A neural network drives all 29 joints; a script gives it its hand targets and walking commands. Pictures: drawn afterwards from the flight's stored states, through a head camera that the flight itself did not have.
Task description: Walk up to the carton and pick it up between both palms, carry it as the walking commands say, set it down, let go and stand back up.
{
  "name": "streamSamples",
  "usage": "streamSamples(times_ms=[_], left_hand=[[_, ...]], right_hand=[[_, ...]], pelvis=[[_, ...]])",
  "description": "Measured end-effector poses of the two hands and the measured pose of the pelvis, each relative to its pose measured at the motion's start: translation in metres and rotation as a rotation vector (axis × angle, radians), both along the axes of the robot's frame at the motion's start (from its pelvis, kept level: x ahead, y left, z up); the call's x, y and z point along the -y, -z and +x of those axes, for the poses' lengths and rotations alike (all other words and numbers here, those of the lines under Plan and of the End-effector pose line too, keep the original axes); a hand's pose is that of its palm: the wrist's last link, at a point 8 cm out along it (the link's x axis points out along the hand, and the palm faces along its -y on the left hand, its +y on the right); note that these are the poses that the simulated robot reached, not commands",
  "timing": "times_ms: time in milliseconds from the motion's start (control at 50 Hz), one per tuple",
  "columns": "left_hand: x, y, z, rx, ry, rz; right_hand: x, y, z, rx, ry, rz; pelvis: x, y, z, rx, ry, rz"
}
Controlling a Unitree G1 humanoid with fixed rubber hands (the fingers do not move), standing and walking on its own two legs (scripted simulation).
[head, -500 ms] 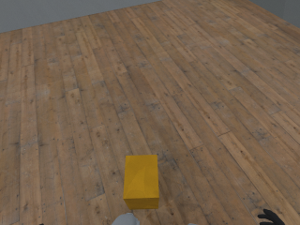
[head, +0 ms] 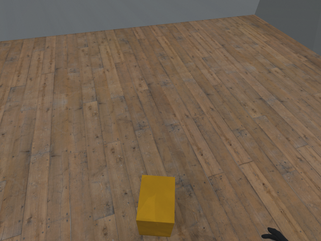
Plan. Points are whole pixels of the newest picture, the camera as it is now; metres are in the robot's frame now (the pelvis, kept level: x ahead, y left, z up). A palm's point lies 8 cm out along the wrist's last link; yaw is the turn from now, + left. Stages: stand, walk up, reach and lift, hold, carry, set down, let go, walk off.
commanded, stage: walk up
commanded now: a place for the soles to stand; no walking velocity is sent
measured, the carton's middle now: (156, 207) +0.41 +0.02 -0.61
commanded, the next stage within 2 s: reach and lift in 1.36 s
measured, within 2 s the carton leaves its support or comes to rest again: neither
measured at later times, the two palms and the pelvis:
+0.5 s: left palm out of the picture +0.03 +0.36 -0.10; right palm out of the picture +0.06 -0.26 -0.11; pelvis -0.01 +0.04 +0.01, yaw +0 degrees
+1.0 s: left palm out of the picture +0.11 +0.34 -0.09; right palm out of the picture +0.11 -0.27 -0.07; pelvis +0.01 +0.04 +0.03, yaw -2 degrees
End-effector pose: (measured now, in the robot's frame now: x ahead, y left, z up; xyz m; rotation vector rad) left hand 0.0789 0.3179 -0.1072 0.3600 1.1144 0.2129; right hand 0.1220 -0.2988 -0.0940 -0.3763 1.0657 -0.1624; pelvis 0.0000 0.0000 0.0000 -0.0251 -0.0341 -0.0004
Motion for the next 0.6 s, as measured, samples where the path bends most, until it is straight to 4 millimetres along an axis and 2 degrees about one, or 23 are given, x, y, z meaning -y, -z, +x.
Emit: streamSamples(times_ms=[60, 140, 200, 280, 440, 520, 600], left_hand=[[-0.008, -0.003, -0.005, 0.002, 0.001, 0.025], [-0.033, -0.002, -0.014, 0.0, -0.012, 0.069], [-0.051, -0.001, -0.021, -0.02, -0.032, 0.091], [-0.061, -0.005, -0.03, -0.057, -0.047, 0.102], [-0.051, -0.01, -0.052, -0.124, -0.018, 0.076], [-0.039, -0.011, -0.042, -0.105, -0.011, 0.027], [-0.027, -0.011, -0.022, -0.068, 0.006, -0.02]], right_hand=[[0.002, -0.001, 0.001, -0.008, 0.0, -0.003], [0.002, 0.001, -0.002, -0.018, -0.011, -0.03], [-0.003, 0.002, -0.011, -0.029, -0.004, -0.04], [-0.011, 0.002, -0.03, -0.046, 0.017, -0.036], [-0.03, 0.014, -0.055, -0.076, 0.071, 0.027], [-0.042, 0.014, -0.058, -0.106, 0.064, 0.053], [-0.048, 0.006, -0.049, -0.095, 0.06, 0.061]], pelvis=[[-0.004, 0.0, -0.003, -0.005, -0.018, -0.004], [-0.017, 0.007, -0.009, 0.0, -0.049, -0.001], [-0.028, 0.01, -0.013, 0.006, -0.041, 0.017], [-0.034, 0.005, -0.018, 0.002, -0.026, 0.021], [-0.038, -0.001, -0.017, 0.01, 0.003, 0.005], [-0.04, -0.009, -0.011, 0.008, -0.003, 0.019], [-0.039, -0.016, -0.006, 0.004, 0.005, 0.018]])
